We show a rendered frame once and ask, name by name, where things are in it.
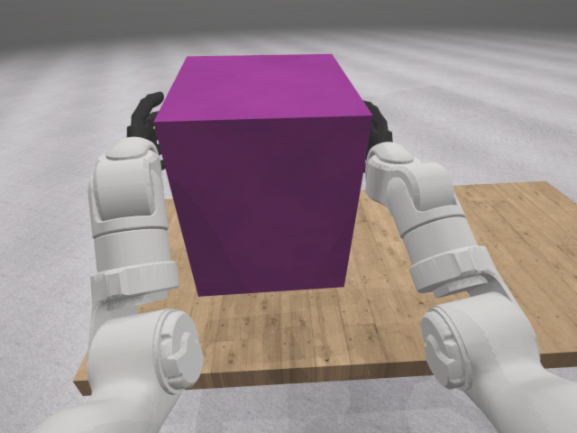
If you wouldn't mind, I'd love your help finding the robot right upper arm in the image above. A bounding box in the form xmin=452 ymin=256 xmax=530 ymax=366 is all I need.
xmin=421 ymin=291 xmax=577 ymax=433

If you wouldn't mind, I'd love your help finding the robot right hand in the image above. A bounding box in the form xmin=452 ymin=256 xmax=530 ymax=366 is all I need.
xmin=363 ymin=100 xmax=393 ymax=173

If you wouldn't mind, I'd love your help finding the robot left upper arm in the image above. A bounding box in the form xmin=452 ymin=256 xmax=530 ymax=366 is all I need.
xmin=31 ymin=309 xmax=204 ymax=433

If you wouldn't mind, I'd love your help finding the robot left hand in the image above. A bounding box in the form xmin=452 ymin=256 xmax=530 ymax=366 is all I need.
xmin=126 ymin=92 xmax=165 ymax=170

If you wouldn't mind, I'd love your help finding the right robot forearm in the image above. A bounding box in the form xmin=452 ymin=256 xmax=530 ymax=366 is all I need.
xmin=365 ymin=142 xmax=540 ymax=359

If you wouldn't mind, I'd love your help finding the left robot forearm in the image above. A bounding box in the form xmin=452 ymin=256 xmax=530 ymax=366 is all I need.
xmin=87 ymin=137 xmax=179 ymax=388

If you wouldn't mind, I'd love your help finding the table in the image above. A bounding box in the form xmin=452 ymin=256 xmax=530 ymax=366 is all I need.
xmin=72 ymin=181 xmax=577 ymax=396

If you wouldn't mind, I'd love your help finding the carton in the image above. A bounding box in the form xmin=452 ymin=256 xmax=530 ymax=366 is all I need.
xmin=153 ymin=54 xmax=373 ymax=297

